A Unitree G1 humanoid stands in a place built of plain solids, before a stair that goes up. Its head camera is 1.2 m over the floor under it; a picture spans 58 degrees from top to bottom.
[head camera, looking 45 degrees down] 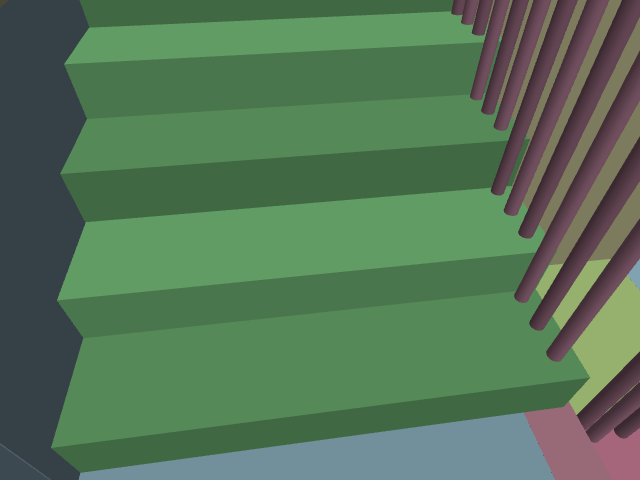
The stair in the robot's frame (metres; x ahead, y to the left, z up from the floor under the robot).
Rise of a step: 0.17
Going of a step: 0.29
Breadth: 1.31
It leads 8 degrees to the left of straight ahead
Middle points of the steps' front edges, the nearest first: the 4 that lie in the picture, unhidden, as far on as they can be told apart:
0.45 -0.04 0.17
0.73 0.00 0.34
1.02 0.04 0.52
1.30 0.07 0.69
